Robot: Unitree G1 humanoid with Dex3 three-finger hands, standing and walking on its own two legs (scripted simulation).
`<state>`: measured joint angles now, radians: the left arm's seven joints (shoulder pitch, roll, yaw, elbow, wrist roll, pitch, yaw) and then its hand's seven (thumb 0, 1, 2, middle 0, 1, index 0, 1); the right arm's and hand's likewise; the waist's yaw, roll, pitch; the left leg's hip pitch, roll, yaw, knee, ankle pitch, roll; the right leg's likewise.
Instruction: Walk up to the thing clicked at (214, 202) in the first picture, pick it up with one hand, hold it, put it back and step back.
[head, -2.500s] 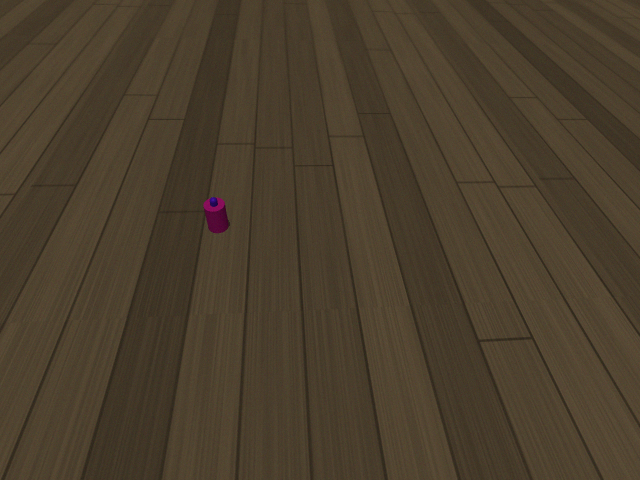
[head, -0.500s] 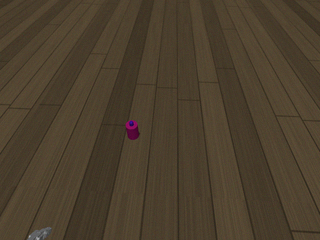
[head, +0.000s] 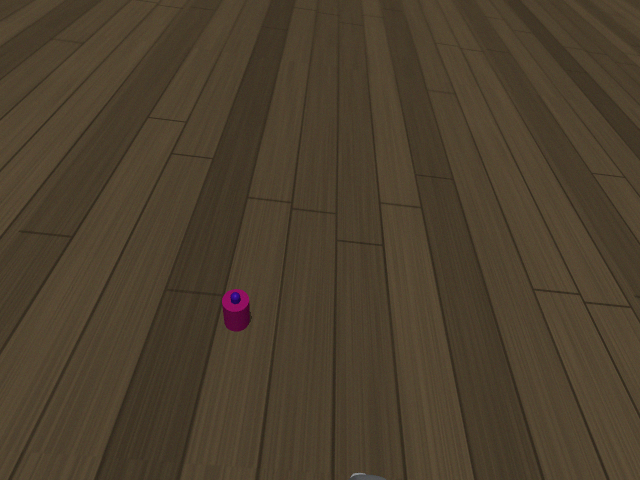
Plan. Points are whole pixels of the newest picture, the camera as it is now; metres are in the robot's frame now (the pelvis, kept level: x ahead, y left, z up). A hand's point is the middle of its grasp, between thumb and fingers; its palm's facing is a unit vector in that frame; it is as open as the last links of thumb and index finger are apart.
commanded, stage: walk up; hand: left
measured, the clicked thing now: (236, 307) +0.76 +0.18 -0.69
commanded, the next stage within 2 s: none
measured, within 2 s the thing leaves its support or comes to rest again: neither
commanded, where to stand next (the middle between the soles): +0.43 -0.04 m, yaw +1 degrees
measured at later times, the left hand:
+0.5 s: hand (140, 427) +0.23 +0.22 -0.12, palm faces +0.00 -0.92 -0.39, open 7.4 cm
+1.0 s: hand (158, 337) +0.38 +0.24 -0.15, palm faces -0.01 -0.92 -0.38, open 7.4 cm
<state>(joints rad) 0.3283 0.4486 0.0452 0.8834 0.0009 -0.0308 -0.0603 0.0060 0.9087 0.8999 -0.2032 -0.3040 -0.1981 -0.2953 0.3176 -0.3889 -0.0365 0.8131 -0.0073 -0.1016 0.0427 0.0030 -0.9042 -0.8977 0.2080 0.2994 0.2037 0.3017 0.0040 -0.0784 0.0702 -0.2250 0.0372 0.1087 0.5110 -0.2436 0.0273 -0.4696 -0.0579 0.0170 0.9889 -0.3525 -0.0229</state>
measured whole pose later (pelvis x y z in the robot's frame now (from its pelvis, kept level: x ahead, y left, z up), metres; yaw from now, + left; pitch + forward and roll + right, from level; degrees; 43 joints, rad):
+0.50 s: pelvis +0.18 -0.05 +0.00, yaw +1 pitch -2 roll -1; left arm 0.32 0.40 0.04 0.83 0.01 -0.07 -0.05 0.00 0.90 0.90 -0.21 -0.30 -0.20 -0.30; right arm 0.32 -0.43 -0.05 0.88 -0.02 -0.04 0.07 0.01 -0.91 -0.90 0.21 0.30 0.20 0.30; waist 0.02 0.05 0.07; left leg -0.49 0.09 0.02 0.82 -0.28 0.00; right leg -0.20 -0.01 -0.09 0.48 -0.25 -0.04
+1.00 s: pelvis +0.32 -0.04 -0.01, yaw +1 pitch -3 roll +0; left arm 0.26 0.42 0.04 0.89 0.00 -0.04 -0.02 0.00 0.91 0.90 -0.20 -0.30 -0.20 -0.30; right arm 0.29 -0.41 -0.02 0.85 0.00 -0.04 0.02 0.00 -0.90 -0.90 0.21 0.30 0.20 0.30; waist -0.01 -0.02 0.10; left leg -0.26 0.05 0.07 0.65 -0.33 0.00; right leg -0.40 -0.06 -0.03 0.66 -0.18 -0.02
